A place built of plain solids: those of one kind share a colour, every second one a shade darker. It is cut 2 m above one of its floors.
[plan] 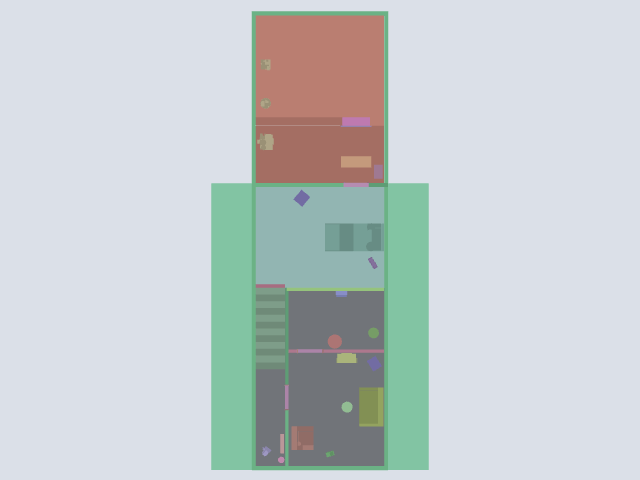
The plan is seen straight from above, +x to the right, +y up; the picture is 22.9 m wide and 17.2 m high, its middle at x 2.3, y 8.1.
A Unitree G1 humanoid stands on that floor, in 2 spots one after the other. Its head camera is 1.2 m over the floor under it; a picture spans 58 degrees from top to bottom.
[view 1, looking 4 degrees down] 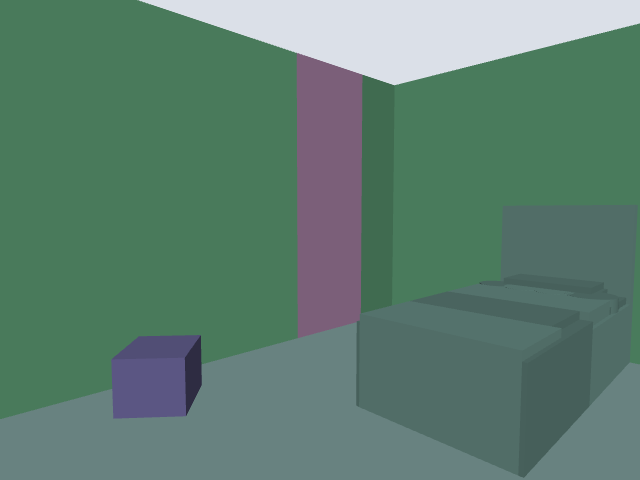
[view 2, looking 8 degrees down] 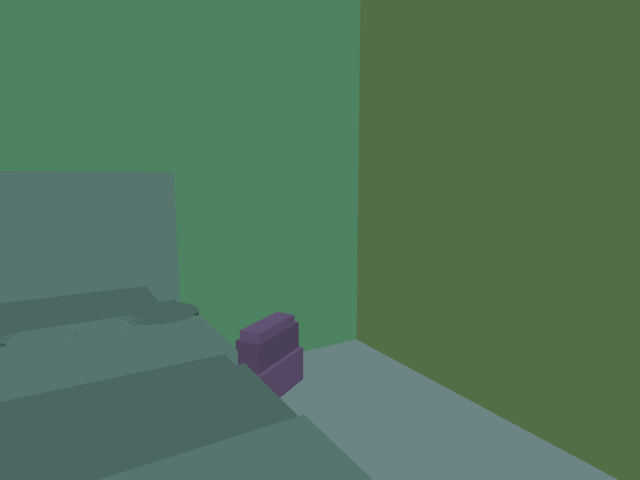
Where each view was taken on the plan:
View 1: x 0.53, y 6.99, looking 46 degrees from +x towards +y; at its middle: back_wall_over_door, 4.19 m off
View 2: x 2.05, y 8.24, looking -31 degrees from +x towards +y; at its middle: wall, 3.00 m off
